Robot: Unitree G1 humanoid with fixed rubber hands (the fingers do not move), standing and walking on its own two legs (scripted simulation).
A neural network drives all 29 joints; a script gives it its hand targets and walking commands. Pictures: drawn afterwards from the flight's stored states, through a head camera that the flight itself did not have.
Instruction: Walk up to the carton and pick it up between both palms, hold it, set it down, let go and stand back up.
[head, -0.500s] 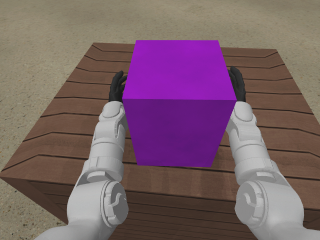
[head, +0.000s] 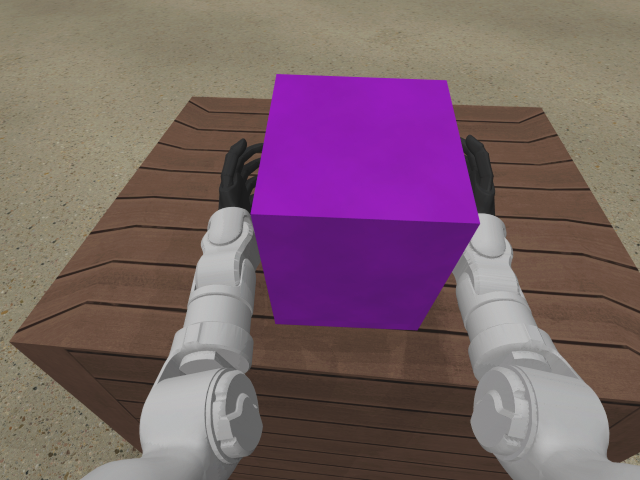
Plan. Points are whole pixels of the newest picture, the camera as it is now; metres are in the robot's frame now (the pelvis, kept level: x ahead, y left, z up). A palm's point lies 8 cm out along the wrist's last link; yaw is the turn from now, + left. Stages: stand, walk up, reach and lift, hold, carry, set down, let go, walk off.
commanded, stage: reach and lift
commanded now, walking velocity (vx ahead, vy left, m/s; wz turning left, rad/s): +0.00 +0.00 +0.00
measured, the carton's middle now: (353, 213) +0.42 +0.03 +0.14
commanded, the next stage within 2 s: hold in 1.94 s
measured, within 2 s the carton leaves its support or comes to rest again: neither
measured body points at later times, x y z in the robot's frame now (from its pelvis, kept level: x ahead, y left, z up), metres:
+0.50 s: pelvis +0.00 +0.00 +0.00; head -0.01 +0.00 +0.45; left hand +0.41 +0.18 +0.15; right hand +0.44 -0.11 +0.17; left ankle -0.01 +0.11 -0.74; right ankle +0.05 -0.11 -0.74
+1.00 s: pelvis -0.02 +0.00 +0.00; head -0.11 +0.00 +0.44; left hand +0.36 +0.16 +0.23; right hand +0.38 -0.14 +0.24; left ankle -0.01 +0.11 -0.74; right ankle +0.05 -0.11 -0.74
